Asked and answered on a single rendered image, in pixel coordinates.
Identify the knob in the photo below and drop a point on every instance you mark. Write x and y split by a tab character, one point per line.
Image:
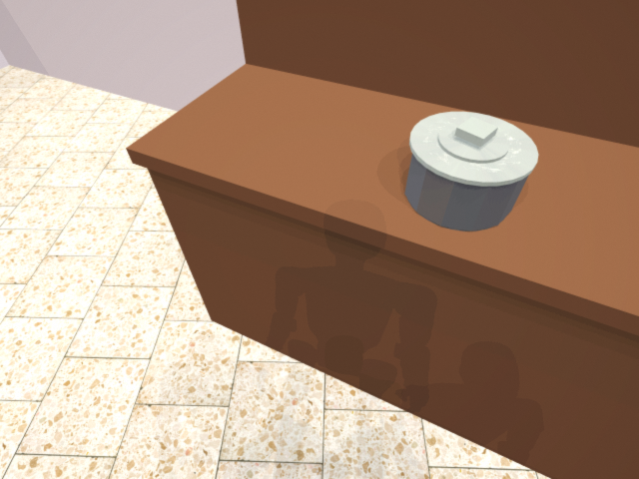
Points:
476	131

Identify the table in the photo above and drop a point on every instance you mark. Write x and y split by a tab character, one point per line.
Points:
285	187

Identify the pot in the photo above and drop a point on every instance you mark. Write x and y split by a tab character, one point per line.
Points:
458	206

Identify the lid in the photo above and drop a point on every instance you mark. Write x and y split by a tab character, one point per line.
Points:
508	157

